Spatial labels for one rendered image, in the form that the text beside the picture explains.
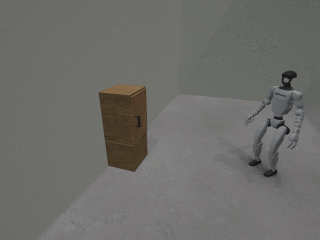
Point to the left robot hand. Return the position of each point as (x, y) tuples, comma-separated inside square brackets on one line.
[(294, 137)]

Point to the robot right shin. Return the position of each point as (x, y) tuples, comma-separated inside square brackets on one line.
[(257, 152)]

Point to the cupboard door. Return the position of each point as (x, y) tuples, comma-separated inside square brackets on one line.
[(139, 108)]

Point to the right robot forearm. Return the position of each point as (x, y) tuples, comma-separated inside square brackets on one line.
[(258, 109)]

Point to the left robot forearm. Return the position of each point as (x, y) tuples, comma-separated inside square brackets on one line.
[(298, 122)]

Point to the right robot hand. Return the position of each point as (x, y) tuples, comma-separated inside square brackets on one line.
[(249, 119)]

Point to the right robot upper arm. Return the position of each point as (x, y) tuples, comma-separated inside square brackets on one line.
[(267, 101)]

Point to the robot left thigh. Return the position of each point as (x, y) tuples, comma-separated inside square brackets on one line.
[(278, 138)]

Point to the left robot upper arm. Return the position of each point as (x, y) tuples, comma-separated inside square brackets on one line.
[(298, 97)]

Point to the handle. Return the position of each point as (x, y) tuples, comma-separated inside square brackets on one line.
[(138, 121)]

